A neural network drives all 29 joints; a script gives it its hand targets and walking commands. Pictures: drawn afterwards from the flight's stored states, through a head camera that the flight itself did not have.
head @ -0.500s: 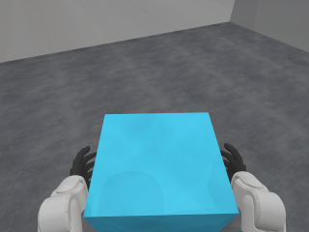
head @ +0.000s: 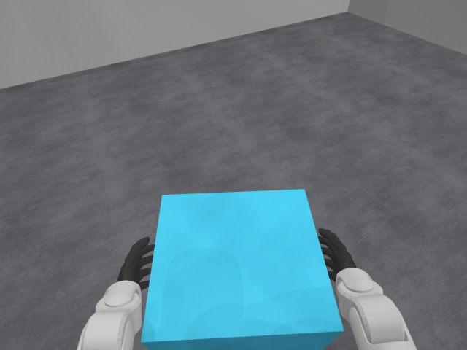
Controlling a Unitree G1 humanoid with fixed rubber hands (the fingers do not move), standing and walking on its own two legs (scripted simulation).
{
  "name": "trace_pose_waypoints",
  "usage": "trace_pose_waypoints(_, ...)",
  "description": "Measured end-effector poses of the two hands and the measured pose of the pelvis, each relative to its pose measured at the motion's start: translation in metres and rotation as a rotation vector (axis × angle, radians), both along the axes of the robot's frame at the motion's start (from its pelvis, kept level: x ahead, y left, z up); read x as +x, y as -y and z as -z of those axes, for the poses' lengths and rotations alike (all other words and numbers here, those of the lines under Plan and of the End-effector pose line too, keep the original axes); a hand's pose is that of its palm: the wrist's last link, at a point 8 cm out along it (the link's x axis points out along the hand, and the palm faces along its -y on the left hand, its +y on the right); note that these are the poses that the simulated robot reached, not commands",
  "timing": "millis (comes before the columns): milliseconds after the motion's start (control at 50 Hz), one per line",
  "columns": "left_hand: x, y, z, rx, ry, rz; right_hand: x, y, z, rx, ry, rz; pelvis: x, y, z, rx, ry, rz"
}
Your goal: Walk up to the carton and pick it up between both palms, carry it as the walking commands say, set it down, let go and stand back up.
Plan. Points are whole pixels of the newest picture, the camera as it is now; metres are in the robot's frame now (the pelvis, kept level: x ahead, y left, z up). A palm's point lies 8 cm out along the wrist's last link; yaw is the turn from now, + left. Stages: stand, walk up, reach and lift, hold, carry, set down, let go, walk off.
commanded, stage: hold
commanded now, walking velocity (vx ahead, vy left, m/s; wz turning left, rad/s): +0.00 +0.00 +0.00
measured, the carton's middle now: (237, 285) +0.27 -0.01 -0.06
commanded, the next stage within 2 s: set down in 0.26 s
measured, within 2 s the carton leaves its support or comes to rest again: neither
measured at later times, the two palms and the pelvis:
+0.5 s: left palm (139, 288) +0.25 +0.16 +0.00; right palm (344, 277) +0.24 -0.19 +0.00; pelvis -0.02 -0.02 +0.00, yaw +2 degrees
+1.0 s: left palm (156, 273) +0.31 +0.15 -0.06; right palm (333, 272) +0.28 -0.20 -0.07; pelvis -0.03 +0.00 -0.03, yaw +3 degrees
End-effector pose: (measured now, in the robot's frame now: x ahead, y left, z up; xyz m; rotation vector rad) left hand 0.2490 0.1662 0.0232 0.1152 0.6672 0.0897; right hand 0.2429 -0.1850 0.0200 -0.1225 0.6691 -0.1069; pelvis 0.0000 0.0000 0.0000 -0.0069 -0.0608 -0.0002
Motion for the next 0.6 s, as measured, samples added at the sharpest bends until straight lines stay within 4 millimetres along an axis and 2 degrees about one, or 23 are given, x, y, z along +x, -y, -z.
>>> trace_pose_waypoints(200, 0.002, 0.010, -0.001, -0.003, 0.003, -0.005, 0.002, 0.010, -0.001, 0.021, 0.002, 0.015, -0.015, 0.010, 0.003, 0.004, 0.037, -0.010)
trace_pose_waypoints(340, -0.002, 0.011, 0.001, -0.012, -0.010, -0.020, 0.000, 0.012, 0.006, 0.063, -0.014, 0.037, -0.016, 0.015, 0.001, 0.001, 0.043, -0.018)
trace_pose_waypoints(460, -0.001, 0.009, 0.014, -0.027, -0.034, -0.026, 0.000, 0.010, 0.018, 0.076, -0.039, 0.056, -0.015, 0.017, 0.002, -0.003, 0.049, -0.026)
trace_pose_waypoints(600, 0.011, 0.008, 0.033, -0.032, -0.047, -0.010, 0.008, 0.008, 0.033, 0.088, -0.050, 0.087, -0.015, 0.014, 0.006, -0.009, 0.020, -0.031)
